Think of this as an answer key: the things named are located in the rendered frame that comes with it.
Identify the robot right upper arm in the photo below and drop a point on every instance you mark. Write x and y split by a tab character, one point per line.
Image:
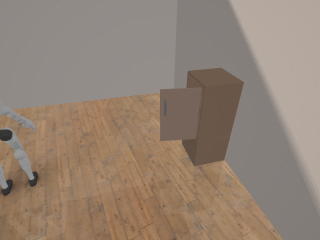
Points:
3	110

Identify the robot left foot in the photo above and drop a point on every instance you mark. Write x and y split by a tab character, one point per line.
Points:
6	191

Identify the right robot hand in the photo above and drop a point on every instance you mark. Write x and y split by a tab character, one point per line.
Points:
29	124

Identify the handle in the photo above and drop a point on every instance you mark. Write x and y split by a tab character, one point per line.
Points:
165	108

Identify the right robot thigh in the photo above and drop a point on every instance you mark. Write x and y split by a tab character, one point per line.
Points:
9	136

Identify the cupboard door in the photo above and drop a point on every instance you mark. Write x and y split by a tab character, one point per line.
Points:
182	110

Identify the right robot forearm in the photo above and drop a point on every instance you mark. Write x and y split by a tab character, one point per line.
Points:
12	114

